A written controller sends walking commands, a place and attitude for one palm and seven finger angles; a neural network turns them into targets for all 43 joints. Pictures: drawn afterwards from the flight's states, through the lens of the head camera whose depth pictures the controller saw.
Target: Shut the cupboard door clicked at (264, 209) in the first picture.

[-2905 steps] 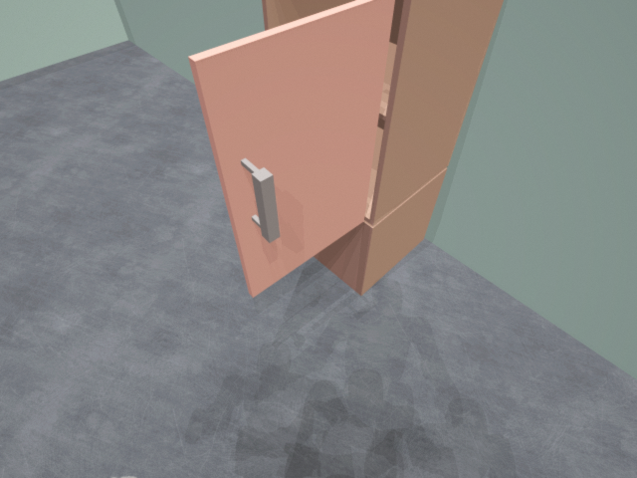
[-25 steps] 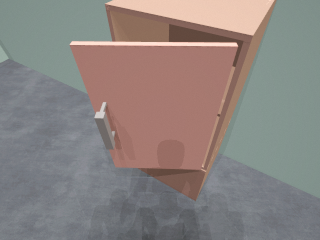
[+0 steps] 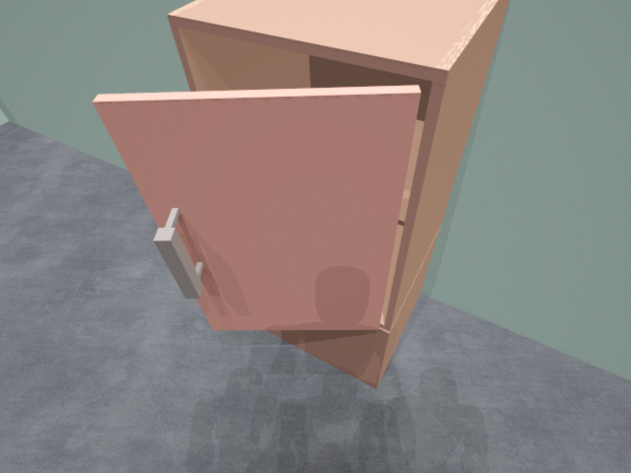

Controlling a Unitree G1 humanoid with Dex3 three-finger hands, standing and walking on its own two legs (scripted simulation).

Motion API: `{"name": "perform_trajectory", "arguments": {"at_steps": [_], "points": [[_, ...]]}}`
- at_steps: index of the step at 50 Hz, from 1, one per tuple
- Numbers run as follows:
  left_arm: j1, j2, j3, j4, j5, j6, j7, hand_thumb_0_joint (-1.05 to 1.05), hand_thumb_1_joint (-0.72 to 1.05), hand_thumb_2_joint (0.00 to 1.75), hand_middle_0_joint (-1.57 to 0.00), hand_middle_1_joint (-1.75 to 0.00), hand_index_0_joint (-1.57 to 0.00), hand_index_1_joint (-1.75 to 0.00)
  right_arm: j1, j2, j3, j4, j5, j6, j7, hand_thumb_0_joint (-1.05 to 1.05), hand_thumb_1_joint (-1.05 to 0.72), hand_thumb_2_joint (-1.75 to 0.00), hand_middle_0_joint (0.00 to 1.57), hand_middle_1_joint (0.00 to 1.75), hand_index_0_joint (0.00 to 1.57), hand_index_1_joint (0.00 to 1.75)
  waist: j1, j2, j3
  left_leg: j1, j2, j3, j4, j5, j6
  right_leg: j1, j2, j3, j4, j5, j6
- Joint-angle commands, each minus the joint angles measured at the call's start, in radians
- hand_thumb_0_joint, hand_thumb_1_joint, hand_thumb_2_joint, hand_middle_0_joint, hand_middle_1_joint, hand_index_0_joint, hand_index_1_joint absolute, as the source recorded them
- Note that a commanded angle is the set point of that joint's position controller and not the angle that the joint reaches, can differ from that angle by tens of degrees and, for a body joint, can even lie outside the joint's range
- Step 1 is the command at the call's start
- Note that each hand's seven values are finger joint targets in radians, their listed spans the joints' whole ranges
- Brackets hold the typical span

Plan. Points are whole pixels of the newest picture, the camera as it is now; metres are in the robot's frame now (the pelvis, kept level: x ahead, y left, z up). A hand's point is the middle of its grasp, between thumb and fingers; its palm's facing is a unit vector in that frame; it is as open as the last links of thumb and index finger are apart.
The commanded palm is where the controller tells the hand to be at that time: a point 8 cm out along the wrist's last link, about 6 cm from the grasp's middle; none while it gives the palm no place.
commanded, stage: come to a stop and stand still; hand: left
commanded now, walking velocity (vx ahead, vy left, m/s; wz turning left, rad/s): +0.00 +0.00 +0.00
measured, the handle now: (184, 254) +0.44 +0.25 -0.02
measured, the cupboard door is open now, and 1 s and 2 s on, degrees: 29 29 29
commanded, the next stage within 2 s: look again from close up in 0.58 s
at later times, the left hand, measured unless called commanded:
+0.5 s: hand out of the picture +0.02 +0.14 -0.17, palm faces +0.03 -0.98 -0.21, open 7.3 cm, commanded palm none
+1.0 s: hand out of the picture +0.04 +0.13 -0.17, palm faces +0.05 -0.98 -0.21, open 7.3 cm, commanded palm none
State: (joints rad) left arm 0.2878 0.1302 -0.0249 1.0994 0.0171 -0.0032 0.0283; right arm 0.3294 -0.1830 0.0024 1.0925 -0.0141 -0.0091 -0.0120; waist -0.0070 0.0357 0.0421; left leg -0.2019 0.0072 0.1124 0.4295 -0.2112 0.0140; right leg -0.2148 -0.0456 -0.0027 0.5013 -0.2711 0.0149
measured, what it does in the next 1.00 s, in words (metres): shifts its weight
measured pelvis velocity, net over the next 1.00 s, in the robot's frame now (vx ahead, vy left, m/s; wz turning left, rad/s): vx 0.04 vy -0.04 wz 0.02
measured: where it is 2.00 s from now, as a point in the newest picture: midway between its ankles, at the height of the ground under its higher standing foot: outside the picture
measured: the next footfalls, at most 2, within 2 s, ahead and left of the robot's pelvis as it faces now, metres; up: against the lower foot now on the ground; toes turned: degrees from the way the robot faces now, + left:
none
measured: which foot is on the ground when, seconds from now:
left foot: down 0.00-1.00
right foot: down 0.00-1.00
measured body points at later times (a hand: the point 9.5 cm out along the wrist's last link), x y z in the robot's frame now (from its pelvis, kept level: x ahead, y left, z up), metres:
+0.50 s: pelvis +0.02 -0.03 +0.00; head +0.04 -0.05 +0.45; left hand +0.02 +0.19 -0.15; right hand +0.02 -0.24 -0.17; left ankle +0.01 +0.11 -0.74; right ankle +0.00 -0.13 -0.74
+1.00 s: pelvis +0.04 -0.04 +0.00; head +0.07 -0.05 +0.45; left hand +0.03 +0.19 -0.15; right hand +0.05 -0.25 -0.17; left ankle +0.01 +0.11 -0.74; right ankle +0.00 -0.13 -0.74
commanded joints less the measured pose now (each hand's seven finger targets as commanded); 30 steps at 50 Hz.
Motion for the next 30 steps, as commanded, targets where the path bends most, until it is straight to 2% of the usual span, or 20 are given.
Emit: {"name": "perform_trajectory", "arguments": {"at_steps": [1,3,8,14,20,21,26,30], "points": [[0.036,0.132,0.026,-0.018,-0.009,-0.022,0.009,0.00,0.90,0.90,-0.20,-0.30,-0.20,-0.30,0.030,-0.049,-0.005,-0.018,0.002,-0.019,-0.007,0.00,-0.90,-0.90,0.20,0.30,0.20,0.30,0.006,-0.049,0.043,0.003,0.088,-0.106,-0.089,0.038,0.012,-0.039,-0.068,0.072,-0.124,0.066,-0.053],[0.038,0.128,0.027,-0.012,-0.010,-0.022,0.009,0.00,0.90,0.90,-0.20,-0.30,-0.20,-0.30,0.038,-0.042,-0.005,-0.005,0.002,-0.019,-0.009,0.00,-0.90,-0.90,0.20,0.30,0.20,0.30,0.008,-0.030,0.034,0.008,0.088,-0.103,-0.089,0.040,0.009,-0.031,-0.067,0.071,-0.129,0.061,-0.055],[0.033,0.119,0.028,-0.003,-0.010,-0.023,0.010,0.00,0.90,0.90,-0.20,-0.30,-0.20,-0.30,0.046,-0.032,-0.005,0.014,0.002,-0.017,-0.012,0.00,-0.90,-0.90,0.20,0.30,0.20,0.30,0.007,-0.050,0.034,0.017,0.091,-0.099,-0.081,0.049,0.005,-0.027,-0.065,0.067,-0.133,0.079,-0.056],[0.036,0.116,0.031,0.000,-0.008,-0.029,0.011,0.00,0.90,0.90,-0.20,-0.30,-0.20,-0.30,0.042,-0.024,-0.010,0.021,0.002,-0.018,-0.015,0.00,-0.90,-0.90,0.20,0.30,0.20,0.30,0.005,-0.056,0.005,0.048,0.094,-0.088,-0.062,0.112,-0.001,0.001,-0.069,0.062,-0.127,0.201,-0.058],[0.042,0.113,0.033,0.003,-0.006,-0.030,0.011,0.00,0.90,0.90,-0.20,-0.30,-0.20,-0.30,0.021,-0.015,-0.010,0.026,0.003,-0.015,-0.019,0.00,-0.90,-0.90,0.20,0.30,0.20,0.30,0.006,-0.065,0.031,0.060,0.097,-0.085,-0.069,0.117,-0.003,-0.005,-0.065,0.061,-0.140,0.228,-0.057],[0.038,0.113,0.033,0.004,-0.006,-0.030,0.012,0.00,0.90,0.90,-0.20,-0.30,-0.20,-0.30,0.019,-0.021,-0.011,0.027,0.002,-0.014,-0.019,0.00,-0.90,-0.90,0.20,0.30,0.20,0.30,0.005,-0.052,0.036,0.057,0.095,-0.084,-0.065,0.121,-0.006,-0.004,-0.068,0.060,-0.140,0.235,-0.056],[0.042,0.116,0.034,0.004,-0.006,-0.030,0.011,0.00,0.90,0.90,-0.20,-0.30,-0.20,-0.30,0.004,-0.025,-0.011,0.026,0.002,-0.014,-0.020,0.00,-0.90,-0.90,0.20,0.30,0.20,0.30,0.007,-0.036,0.037,0.065,0.095,-0.084,-0.070,0.120,-0.008,0.000,-0.067,0.062,-0.150,0.231,-0.057],[0.050,0.117,0.036,0.005,-0.006,-0.032,0.010,0.00,0.90,0.90,-0.20,-0.30,-0.20,-0.30,-0.002,-0.024,-0.011,0.024,0.001,-0.015,-0.022,0.00,-0.90,-0.90,0.20,0.30,0.20,0.30,0.007,-0.046,0.012,0.085,0.098,-0.084,-0.069,0.143,-0.008,0.021,-0.064,0.057,-0.147,0.275,-0.057]]}}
